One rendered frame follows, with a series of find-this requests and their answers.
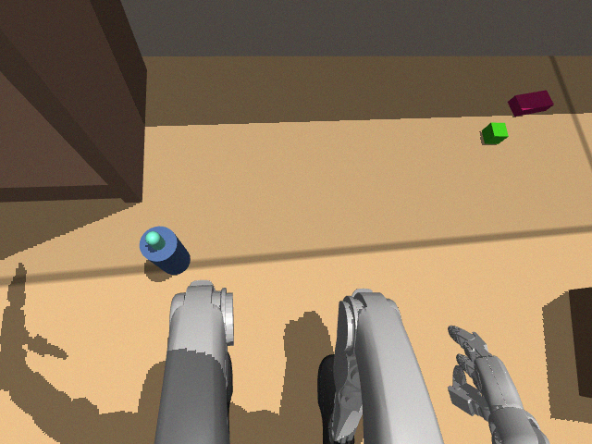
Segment right robot foot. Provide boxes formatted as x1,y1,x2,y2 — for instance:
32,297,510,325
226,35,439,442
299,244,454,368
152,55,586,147
317,354,354,444

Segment bookshelf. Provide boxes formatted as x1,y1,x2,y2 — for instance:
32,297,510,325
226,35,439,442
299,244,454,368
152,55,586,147
0,0,147,203

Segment right robot hand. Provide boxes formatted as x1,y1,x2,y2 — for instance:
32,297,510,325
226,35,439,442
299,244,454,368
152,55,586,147
448,326,524,421

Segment right robot arm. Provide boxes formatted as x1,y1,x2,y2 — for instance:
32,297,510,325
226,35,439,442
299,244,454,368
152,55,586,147
488,407,550,444

